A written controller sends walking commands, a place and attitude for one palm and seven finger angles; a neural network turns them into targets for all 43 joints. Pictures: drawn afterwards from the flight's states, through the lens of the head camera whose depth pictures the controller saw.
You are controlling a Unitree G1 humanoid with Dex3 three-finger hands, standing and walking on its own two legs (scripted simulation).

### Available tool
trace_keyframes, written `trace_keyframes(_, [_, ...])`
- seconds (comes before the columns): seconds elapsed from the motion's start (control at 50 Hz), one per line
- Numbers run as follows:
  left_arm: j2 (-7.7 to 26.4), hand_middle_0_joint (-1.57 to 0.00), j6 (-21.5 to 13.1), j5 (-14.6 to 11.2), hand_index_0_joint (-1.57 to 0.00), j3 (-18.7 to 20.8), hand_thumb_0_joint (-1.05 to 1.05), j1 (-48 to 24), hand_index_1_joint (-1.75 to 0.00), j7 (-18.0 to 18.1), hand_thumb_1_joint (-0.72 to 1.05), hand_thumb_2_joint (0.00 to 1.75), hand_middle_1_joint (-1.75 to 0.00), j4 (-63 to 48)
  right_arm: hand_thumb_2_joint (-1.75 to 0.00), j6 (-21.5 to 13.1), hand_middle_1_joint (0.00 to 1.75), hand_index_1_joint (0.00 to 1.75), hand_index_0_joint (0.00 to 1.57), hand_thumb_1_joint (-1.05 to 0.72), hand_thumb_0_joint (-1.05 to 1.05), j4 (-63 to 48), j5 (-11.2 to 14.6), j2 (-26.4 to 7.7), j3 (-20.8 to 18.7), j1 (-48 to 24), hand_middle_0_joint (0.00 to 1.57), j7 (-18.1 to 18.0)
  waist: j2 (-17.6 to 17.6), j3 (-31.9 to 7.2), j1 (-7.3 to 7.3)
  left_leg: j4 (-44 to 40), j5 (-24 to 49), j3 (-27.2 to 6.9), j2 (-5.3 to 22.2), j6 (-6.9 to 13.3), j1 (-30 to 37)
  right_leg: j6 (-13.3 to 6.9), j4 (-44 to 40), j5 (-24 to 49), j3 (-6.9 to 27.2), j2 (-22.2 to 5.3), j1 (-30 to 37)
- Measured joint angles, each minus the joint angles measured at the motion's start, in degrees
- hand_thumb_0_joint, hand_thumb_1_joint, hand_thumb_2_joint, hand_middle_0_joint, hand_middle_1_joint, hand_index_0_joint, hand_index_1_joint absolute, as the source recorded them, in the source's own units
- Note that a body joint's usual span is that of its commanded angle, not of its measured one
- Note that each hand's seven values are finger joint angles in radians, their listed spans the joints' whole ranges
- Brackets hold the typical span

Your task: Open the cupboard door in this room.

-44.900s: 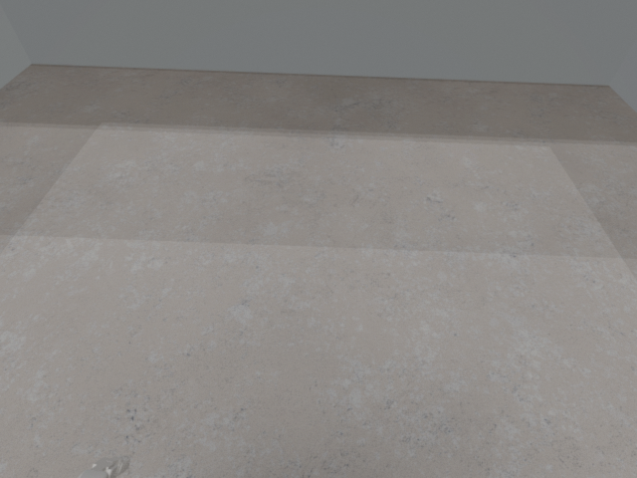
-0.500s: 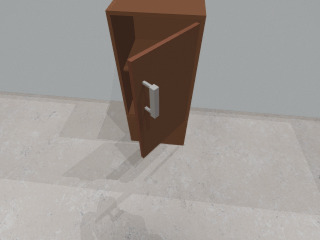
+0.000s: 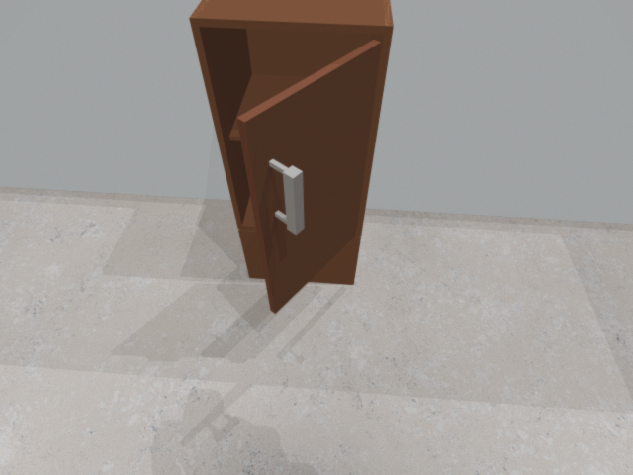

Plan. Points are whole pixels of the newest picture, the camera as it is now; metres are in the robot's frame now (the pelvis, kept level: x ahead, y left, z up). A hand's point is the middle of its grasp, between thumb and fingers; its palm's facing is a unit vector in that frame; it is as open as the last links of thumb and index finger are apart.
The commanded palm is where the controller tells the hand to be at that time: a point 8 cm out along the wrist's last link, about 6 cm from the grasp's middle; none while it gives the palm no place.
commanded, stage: walk to a spot facing it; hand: left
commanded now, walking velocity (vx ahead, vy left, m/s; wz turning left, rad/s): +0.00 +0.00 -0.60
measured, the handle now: (285, 197) +0.57 +0.10 -0.03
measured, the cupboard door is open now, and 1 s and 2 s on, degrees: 54 54 54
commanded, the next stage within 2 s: none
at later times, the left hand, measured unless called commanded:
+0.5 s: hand out of the picture +0.07 +0.17 -0.15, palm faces -0.18 -0.93 -0.32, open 7.4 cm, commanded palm none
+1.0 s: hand (240, 450) +0.18 +0.13 -0.16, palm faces -0.48 -0.85 -0.24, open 7.4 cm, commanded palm none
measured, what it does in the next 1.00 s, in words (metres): steps on the spot, turning right: left foot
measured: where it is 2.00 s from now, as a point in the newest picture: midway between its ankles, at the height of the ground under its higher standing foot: outside the picture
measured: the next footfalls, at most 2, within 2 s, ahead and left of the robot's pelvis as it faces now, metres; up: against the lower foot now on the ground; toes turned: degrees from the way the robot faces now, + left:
left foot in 0.80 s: +0.08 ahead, +0.10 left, +0.00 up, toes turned -27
right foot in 1.08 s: -0.04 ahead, -0.16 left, +0.00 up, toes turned -37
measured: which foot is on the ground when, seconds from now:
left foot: down 0.00-0.34, up 0.36-0.78, down 0.80-1.00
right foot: down 0.00-0.78, up 0.80-1.00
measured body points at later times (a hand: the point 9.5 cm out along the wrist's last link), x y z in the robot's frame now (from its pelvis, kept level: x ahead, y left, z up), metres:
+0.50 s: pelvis -0.03 -0.03 +0.00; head +0.02 -0.07 +0.45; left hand +0.08 +0.22 -0.13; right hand -0.01 -0.29 -0.16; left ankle -0.01 +0.12 -0.66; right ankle -0.07 -0.09 -0.74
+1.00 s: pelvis -0.01 -0.02 +0.00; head +0.06 -0.04 +0.44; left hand +0.21 +0.17 -0.14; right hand -0.06 -0.27 -0.14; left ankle +0.04 +0.12 -0.74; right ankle -0.09 -0.13 -0.69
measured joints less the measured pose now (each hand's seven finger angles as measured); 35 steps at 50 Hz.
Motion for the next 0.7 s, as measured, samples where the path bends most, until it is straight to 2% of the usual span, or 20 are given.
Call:
trace_keyframes(0.18, [2.38,-0.20,1.81,0.38,-0.20,2.08,0.00,-1.59,-0.30,-1.13,0.90,0.89,-0.30,-2.76,-0.90,0.25,0.29,0.30,0.20,-0.91,0.01,-4.07,-0.29,-0.92,-1.72,-0.93,0.20,-0.35,-0.70,0.76,0.12,4.28,-2.44,4.56,2.07,0.31,-2.86,0.30,8.35,-2.44,4.43,0.79,-6.56])
trace_keyframes(0.28, [3.88,-0.20,2.48,0.49,-0.20,2.99,0.00,-5.30,-0.30,-2.24,0.91,0.89,-0.30,-5.33,-0.90,-0.45,0.30,0.30,0.20,-0.91,0.01,-6.61,-0.93,-2.41,-2.10,-2.35,0.20,0.06,0.44,2.85,0.59,4.38,-1.73,8.20,3.74,0.07,-3.69,1.48,20.60,-9.51,1.92,-1.15,-14.71])
trace_keyframes(0.32, [4.29,-0.19,2.08,0.63,-0.20,3.20,0.00,-6.15,-0.30,-2.70,0.91,0.89,-0.30,-6.63,-0.90,-0.19,0.30,0.30,0.20,-0.91,0.01,-7.20,-0.93,-3.21,-2.18,-2.36,0.20,0.29,1.69,2.90,0.64,5.16,-1.69,8.78,4.88,-0.62,-4.21,1.90,16.94,-5.68,0.84,-2.00,-14.58])
trace_keyframes(0.34, [4.80,-0.19,1.56,0.87,-0.20,3.30,0.00,-5.97,-0.30,-2.76,0.91,0.89,-0.30,-7.51,-0.90,0.30,0.30,0.30,0.20,-0.91,0.01,-7.43,-0.70,-3.34,-2.27,-2.22,0.20,0.42,1.56,2.31,0.76,7.18,-3.64,8.86,5.05,-0.85,-5.36,1.50,13.21,-2.69,1.51,-2.32,-14.08])
trace_keyframes(0.38, [4.97,-0.19,1.03,1.15,-0.20,3.31,0.00,-6.43,-0.30,-2.26,0.91,0.89,-0.30,-8.13,-0.90,1.64,0.30,0.30,0.20,-0.91,0.01,-7.30,-0.33,-3.88,-2.73,-2.98,0.20,0.83,2.40,2.56,0.66,16.48,-11.59,4.40,4.02,-1.05,-8.67,0.20,13.66,-1.06,1.37,-1.28,-14.37])
trace_keyframes(0.4, [4.98,-0.19,1.03,1.12,-0.20,3.24,0.00,-6.47,-0.30,-2.03,0.91,0.89,-0.30,-8.38,-0.90,2.11,0.29,0.30,0.20,-0.91,0.01,-7.35,-0.22,-4.09,-2.93,-3.36,0.20,1.09,2.52,2.61,0.63,21.53,-13.08,2.37,3.09,-1.01,-10.26,-0.29,12.97,-0.60,1.46,-0.91,-13.96])
trace_keyframes(0.44, [4.94,-0.19,1.03,0.99,-0.20,3.21,0.00,-6.11,-0.30,-1.51,0.91,0.89,-0.30,-8.71,-0.90,2.40,0.29,0.30,0.20,-0.91,0.01,-7.78,-0.14,-4.27,-3.14,-4.33,0.20,1.36,2.03,2.42,0.88,28.84,-13.03,0.40,1.62,-1.25,-12.44,-0.86,10.49,0.85,2.67,-0.35,-13.12])
trace_keyframes(0.48, [4.89,-0.19,0.85,0.83,-0.20,2.99,0.00,-5.54,-0.30,-1.18,0.90,0.89,-0.30,-8.80,-0.90,2.21,0.29,0.30,0.20,-0.91,0.01,-8.74,-0.03,-4.27,-3.15,-5.51,0.20,1.43,1.21,2.26,1.06,31.56,-12.36,-0.37,0.72,-1.73,-13.09,-1.18,7.93,2.59,4.49,0.13,-12.41])
trace_keyframes(0.58, [4.20,-0.20,0.63,0.72,-0.20,2.39,0.00,-4.16,-0.30,-1.05,0.90,0.89,-0.30,-8.88,-0.90,1.65,0.29,0.30,0.20,-0.91,0.01,-11.32,0.45,-4.10,-2.96,-8.38,0.20,1.19,0.33,1.56,1.38,27.96,-12.01,-2.08,-0.41,-2.38,-11.33,-1.16,3.95,5.33,8.65,1.68,-11.28])
trace_keyframes(0.7, [4.20,-0.20,0.88,1.03,-0.21,2.51,0.00,-3.80,-0.30,-1.20,0.90,0.89,-0.30,-9.69,-0.90,1.17,0.29,0.30,0.20,-0.91,0.01,-13.42,0.90,-3.11,-2.40,-10.62,0.20,1.09,-1.18,1.22,2.41,20.70,-13.04,-3.72,-1.50,-2.03,-8.60,-0.87,3.21,6.00,12.17,3.49,-11.38])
